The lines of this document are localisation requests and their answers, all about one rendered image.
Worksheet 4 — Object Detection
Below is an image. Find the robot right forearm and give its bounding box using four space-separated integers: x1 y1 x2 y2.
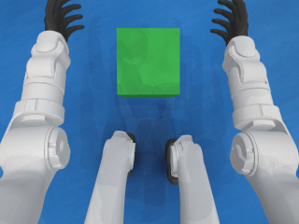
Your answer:
221 35 299 170

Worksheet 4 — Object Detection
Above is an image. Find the robot right foot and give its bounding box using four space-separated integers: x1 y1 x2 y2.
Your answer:
164 138 178 185

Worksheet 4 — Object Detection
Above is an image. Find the robot left forearm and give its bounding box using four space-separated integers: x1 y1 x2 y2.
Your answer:
0 30 71 170

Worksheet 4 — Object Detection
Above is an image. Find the carton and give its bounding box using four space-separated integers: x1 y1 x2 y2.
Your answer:
116 28 180 98

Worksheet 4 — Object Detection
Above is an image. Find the left robot upper arm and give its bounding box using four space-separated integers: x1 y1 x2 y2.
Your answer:
0 125 71 224

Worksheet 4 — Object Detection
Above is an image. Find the left robot hand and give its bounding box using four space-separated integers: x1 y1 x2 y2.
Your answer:
44 0 85 43

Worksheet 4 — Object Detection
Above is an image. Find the robot foot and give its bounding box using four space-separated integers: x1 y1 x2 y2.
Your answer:
164 138 178 185
127 133 136 178

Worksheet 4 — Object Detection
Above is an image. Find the right robot hand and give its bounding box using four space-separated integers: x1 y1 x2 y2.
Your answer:
210 0 249 47

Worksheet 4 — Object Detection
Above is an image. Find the right robot upper arm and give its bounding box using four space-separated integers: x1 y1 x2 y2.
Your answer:
229 131 299 224

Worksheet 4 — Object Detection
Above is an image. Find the robot left foot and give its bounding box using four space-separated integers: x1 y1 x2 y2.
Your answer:
127 133 136 178

